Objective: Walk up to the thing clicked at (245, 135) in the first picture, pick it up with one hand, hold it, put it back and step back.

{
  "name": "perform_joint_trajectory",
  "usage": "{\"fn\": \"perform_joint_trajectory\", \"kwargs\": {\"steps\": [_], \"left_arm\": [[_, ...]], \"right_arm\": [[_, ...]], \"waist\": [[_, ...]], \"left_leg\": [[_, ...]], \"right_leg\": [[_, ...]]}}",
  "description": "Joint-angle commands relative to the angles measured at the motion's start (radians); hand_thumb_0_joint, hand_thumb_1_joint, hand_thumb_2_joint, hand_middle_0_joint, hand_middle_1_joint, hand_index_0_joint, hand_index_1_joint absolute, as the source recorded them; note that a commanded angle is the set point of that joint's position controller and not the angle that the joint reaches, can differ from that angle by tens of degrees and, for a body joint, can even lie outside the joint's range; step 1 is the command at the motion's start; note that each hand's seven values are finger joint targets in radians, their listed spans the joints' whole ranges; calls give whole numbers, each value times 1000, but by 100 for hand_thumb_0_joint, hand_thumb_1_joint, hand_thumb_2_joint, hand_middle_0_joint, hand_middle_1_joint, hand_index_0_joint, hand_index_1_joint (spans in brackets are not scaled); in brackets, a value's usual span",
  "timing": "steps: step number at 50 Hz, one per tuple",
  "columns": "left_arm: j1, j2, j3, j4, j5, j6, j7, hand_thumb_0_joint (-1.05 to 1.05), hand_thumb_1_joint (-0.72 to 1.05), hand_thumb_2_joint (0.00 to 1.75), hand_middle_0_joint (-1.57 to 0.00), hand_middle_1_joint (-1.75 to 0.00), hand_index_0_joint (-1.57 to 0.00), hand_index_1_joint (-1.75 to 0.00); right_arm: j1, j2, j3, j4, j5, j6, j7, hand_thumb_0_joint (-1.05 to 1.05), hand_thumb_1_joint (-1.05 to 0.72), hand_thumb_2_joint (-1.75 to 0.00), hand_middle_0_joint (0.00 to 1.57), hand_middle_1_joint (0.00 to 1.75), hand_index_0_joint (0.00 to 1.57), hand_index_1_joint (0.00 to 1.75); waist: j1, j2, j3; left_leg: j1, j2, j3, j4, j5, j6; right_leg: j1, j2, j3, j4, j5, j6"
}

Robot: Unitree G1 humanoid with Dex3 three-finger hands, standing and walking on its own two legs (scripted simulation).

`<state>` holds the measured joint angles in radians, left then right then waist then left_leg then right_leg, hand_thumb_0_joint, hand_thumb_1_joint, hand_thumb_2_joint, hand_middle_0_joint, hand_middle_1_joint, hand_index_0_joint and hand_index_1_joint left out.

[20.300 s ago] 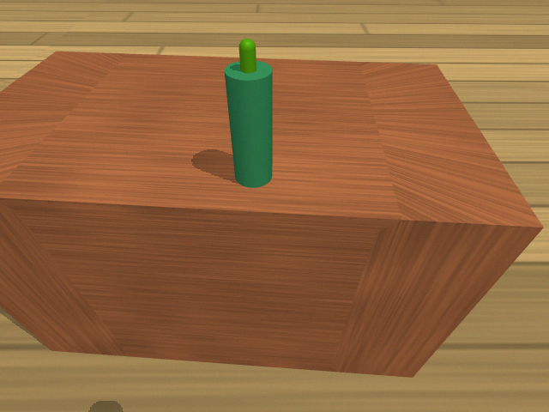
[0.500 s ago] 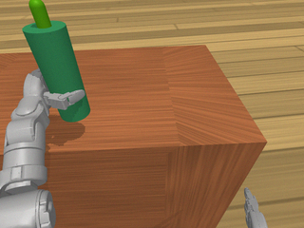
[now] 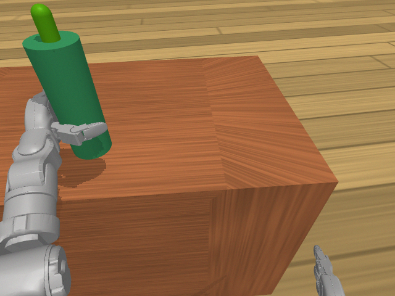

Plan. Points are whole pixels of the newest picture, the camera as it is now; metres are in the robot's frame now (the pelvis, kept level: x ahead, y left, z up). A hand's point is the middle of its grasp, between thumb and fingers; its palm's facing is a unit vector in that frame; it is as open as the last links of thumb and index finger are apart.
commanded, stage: loosen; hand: left
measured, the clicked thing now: (71, 91) +0.43 +0.21 +0.27
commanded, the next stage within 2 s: open in 1.84 s
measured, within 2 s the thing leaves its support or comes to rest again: neither
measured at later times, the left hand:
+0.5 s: hand (85, 120) +0.43 +0.21 +0.20, palm faces +0.21 -0.98 -0.02, open 11.1 cm
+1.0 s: hand (88, 121) +0.43 +0.20 +0.20, palm faces +0.19 -0.98 -0.02, open 11.1 cm
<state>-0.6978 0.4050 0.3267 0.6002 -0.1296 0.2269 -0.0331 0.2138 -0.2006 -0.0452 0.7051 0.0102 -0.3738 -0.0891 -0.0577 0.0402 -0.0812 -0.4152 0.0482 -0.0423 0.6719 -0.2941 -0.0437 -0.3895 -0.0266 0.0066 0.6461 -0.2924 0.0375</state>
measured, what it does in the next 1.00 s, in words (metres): stands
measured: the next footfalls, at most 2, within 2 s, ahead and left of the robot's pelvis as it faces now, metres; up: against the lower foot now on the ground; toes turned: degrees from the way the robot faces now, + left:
none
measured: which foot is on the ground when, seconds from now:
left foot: down 0.00-1.00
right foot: down 0.00-1.00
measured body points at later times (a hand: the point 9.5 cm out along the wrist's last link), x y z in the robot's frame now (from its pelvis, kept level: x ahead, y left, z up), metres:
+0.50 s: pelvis +0.00 +0.00 +0.00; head +0.00 +0.00 +0.45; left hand +0.41 +0.26 +0.20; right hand +0.16 -0.25 -0.07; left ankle +0.03 +0.15 -0.72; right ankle +0.03 -0.14 -0.72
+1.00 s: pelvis +0.00 +0.00 +0.01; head -0.01 -0.01 +0.46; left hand +0.42 +0.25 +0.20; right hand +0.15 -0.26 -0.07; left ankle +0.03 +0.15 -0.72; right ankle +0.03 -0.14 -0.72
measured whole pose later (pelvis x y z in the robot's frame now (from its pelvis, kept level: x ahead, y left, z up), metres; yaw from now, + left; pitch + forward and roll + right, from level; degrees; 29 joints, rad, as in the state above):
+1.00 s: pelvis +0.00 +0.00 +0.01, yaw +0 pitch +1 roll -1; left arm -0.67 0.37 0.31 0.59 -0.14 0.23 -0.02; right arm 0.22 -0.21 -0.06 0.71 0.02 -0.34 -0.08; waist -0.06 0.03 -0.05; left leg -0.37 0.04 -0.03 0.61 -0.27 -0.04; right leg -0.35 -0.03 0.01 0.59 -0.27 0.04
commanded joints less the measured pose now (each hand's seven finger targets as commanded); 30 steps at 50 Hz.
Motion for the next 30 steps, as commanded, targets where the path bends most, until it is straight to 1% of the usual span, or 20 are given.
{"fn": "perform_joint_trajectory", "kwargs": {"steps": [1,4,5,6,7,9,10,11,12,15,16,17,18,19,21,26,27,28,29,30], "left_arm": [[-669,249,28,-328,-59,-100,-31,0,-25,83,-107,-112,-112,-110],[-668,254,34,-307,-65,-84,-37,0,-25,81,-106,-109,-110,-107],[-682,235,23,-310,-66,-87,-38,0,-25,80,-105,-109,-110,-106],[-682,247,33,-311,-67,-90,-37,0,-24,80,-106,-109,-110,-106],[-688,230,27,-326,-68,-93,-33,0,-22,81,-106,-109,-110,-107],[-712,256,41,-347,-69,-99,-24,0,-21,82,-107,-109,-111,-107],[-702,281,59,-361,-67,-104,-18,0,-21,81,-106,-108,-110,-106],[-717,285,61,-375,-63,-111,-12,0,-21,82,-107,-109,-110,-107],[-716,311,79,-393,-61,-117,-3,0,-21,81,-104,-108,-108,-106],[-710,318,85,-434,-55,-128,14,0,-21,80,-102,-106,-106,-103],[-700,348,114,-451,-55,-131,21,0,-21,79,-101,-104,-104,-102],[-707,326,91,-467,-50,-132,24,0,-21,78,-99,-103,-103,-101],[-702,346,113,-467,-51,-136,28,0,-19,79,-100,-104,-104,-102],[-710,339,106,-494,-49,-140,31,0,-22,78,-99,-104,-103,-101],[-703,348,109,-492,-50,-139,32,0,-22,77,-99,-103,-102,-100],[-683,290,67,-441,-54,-122,14,0,-24,75,-95,-99,-99,-97],[-670,276,54,-426,-52,-117,9,0,-26,73,-94,-98,-98,-95],[-670,259,50,-388,-58,-111,3,0,-25,74,-95,-98,-99,-96],[-663,264,48,-381,-58,-106,-1,0,-26,73,-94,-97,-98,-95],[-670,256,39,-361,-57,-104,-6,0,-27,72,-94,-97,-98,-95]], "right_arm": [[-70,-135,-54,-144,9,-58,-10,0,55,-4,5,5,5,5],[-67,-155,-65,-151,12,-54,-7,0,55,-4,5,5,5,5],[-62,-151,-69,-153,13,-56,-6,0,55,-4,5,5,5,5],[-75,-146,-62,-151,12,-54,-4,0,56,-4,5,5,5,5],[-85,-157,-69,-176,11,-59,-3,0,56,-4,5,5,5,5],[-75,-160,-69,-172,12,-57,0,0,55,-4,5,5,5,5],[-78,-147,-54,-175,12,-56,3,0,55,-4,5,5,5,5],[-57,-146,-59,-181,11,-53,3,0,55,-4,5,5,5,5],[-83,-132,-47,-185,12,-51,5,0,55,-4,5,5,5,5],[-86,-129,-48,-186,9,-43,3,0,54,-4,5,5,5,5],[-84,-137,-54,-185,9,-39,1,0,54,-4,5,5,5,5],[-121,-122,-47,-188,10,-41,2,0,54,-4,5,5,5,5],[-105,-128,-50,-184,7,-39,-1,0,54,-4,5,5,5,5],[-125,-122,-48,-180,7,-38,0,0,53,-4,5,5,5,5],[-123,-124,-49,-177,7,-34,-2,0,53,-4,5,5,5,5],[-124,-131,-60,-155,10,-30,-12,0,53,-4,5,5,5,5],[-140,-118,-52,-147,10,-30,-11,0,54,-4,5,5,5,5],[-88,-130,-60,-139,8,-30,-11,0,54,-4,5,5,5,5],[-112,-130,-57,-134,11,-31,-8,0,54,-4,5,5,5,5],[-114,-108,-50,-121,15,-30,-4,0,54,-4,5,5,5,5]], "waist": [[-26,53,-337],[-19,28,-309],[-21,22,-298],[-10,30,-298],[-17,26,-320],[-8,53,-318],[13,42,-344],[4,30,-369],[29,50,-388],[27,82,-422],[34,77,-424],[38,111,-413],[31,92,-437],[45,111,-434],[33,98,-431],[-6,73,-393],[2,76,-376],[-19,37,-370],[-3,55,-338],[-4,63,-319]], "left_leg": [[235,-48,61,-94,172,48],[228,-47,57,-105,184,49],[230,-47,57,-110,170,49],[230,-47,55,-112,167,48],[249,-45,52,-114,170,46],[250,-40,45,-124,153,40],[233,-48,49,-117,179,43],[245,-45,48,-116,183,43],[223,-50,52,-110,206,43],[237,-52,57,-98,254,39],[240,-49,55,-100,257,37],[240,-50,54,-105,232,33],[248,-47,51,-101,249,35],[241,-46,50,-104,257,31],[228,-48,53,-105,237,35],[271,-46,56,-108,236,41],[258,-46,56,-113,234,40],[268,-41,51,-115,228,43],[253,-43,50,-128,200,40],[238,-49,57,-128,186,43]], "right_leg": [[37,29,-58,-109,202,-21],[35,31,-63,-113,213,-21],[25,31,-64,-112,196,-23],[27,31,-64,-115,189,-23],[30,32,-67,-111,191,-24],[28,34,-71,-112,171,-29],[73,28,-68,-113,192,-25],[82,30,-69,-113,198,-24],[119,24,-63,-108,216,-24],[143,21,-58,-101,263,-25],[142,23,-60,-102,261,-25],[135,23,-60,-103,237,-30],[153,23,-61,-103,253,-26],[159,24,-62,-99,255,-31],[171,22,-59,-110,245,-27],[114,24,-57,-119,255,-23],[113,24,-60,-120,253,-24],[105,29,-65,-123,248,-21],[91,29,-67,-128,222,-24],[84,25,-61,-135,213,-23]]}}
